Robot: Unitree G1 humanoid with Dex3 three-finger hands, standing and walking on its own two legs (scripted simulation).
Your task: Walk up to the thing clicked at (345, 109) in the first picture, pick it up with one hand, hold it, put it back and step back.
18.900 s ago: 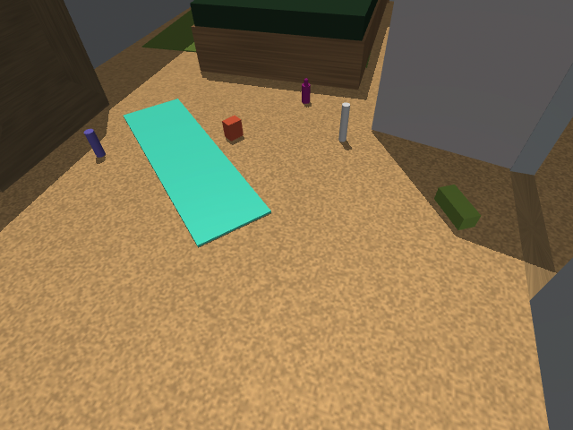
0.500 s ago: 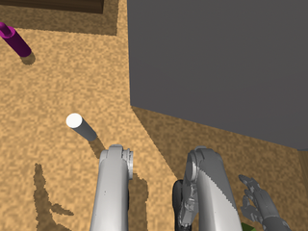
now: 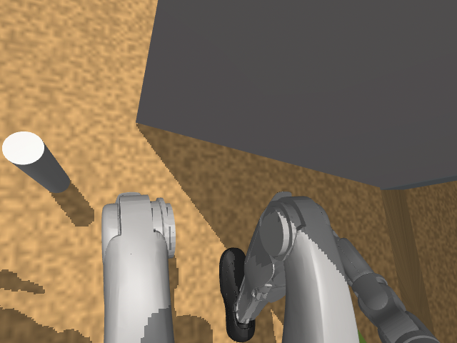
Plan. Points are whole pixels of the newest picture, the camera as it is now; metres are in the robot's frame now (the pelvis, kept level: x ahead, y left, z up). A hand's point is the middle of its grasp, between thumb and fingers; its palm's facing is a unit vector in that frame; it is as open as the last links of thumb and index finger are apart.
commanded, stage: close in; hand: left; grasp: from the side
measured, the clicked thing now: (44, 169) +0.38 +0.30 -0.18
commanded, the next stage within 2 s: close in 0.98 s
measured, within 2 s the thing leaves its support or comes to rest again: neither
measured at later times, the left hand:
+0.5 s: hand (18, 203) +0.31 +0.32 -0.17, palm faces +0.35 -0.94 +0.02, open 17.7 cm
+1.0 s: hand (39, 191) +0.34 +0.30 -0.18, palm faces +0.36 -0.93 +0.01, open 17.6 cm
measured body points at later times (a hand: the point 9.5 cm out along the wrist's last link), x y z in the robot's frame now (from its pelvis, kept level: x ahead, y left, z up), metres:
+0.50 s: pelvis -0.02 +0.01 -0.02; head +0.17 +0.18 +0.35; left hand +0.29 +0.37 -0.17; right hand +0.20 -0.23 -0.06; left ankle +0.08 +0.12 -0.27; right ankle +0.12 -0.12 -0.27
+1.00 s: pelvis -0.02 +0.01 -0.03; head +0.18 +0.19 +0.33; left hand +0.31 +0.35 -0.18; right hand +0.17 -0.24 -0.06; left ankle +0.08 +0.12 -0.27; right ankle +0.12 -0.12 -0.27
